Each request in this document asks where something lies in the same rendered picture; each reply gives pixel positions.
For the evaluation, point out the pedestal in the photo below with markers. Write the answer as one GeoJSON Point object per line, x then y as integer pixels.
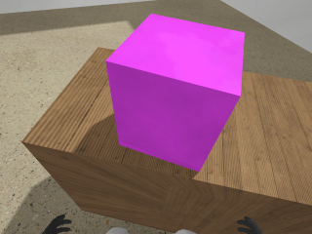
{"type": "Point", "coordinates": [259, 167]}

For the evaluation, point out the carton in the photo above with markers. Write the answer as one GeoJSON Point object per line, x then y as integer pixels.
{"type": "Point", "coordinates": [174, 83]}

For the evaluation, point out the right robot hand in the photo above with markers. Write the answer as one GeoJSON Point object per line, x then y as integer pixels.
{"type": "Point", "coordinates": [254, 228]}

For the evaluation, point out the left robot hand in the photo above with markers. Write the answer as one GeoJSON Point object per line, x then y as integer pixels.
{"type": "Point", "coordinates": [56, 222]}

